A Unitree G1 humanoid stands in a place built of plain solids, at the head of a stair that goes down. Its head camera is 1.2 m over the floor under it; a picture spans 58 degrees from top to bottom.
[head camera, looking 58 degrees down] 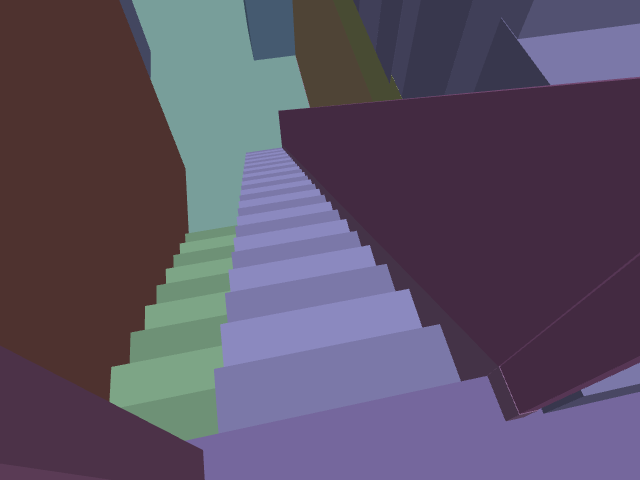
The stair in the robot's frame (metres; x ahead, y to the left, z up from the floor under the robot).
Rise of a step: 0.20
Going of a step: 0.23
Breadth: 0.77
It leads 11 degrees to the left of straight ahead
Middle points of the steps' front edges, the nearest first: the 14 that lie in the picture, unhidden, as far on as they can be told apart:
0.24 -0.08 0.00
0.46 -0.03 -0.20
0.69 0.01 -0.41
0.92 0.06 -0.61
1.15 0.11 -0.81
1.38 0.15 -1.02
1.61 0.20 -1.22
1.84 0.24 -1.42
2.07 0.29 -1.63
2.29 0.34 -1.83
2.52 0.38 -2.04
2.75 0.43 -2.24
2.98 0.48 -2.44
3.21 0.52 -2.65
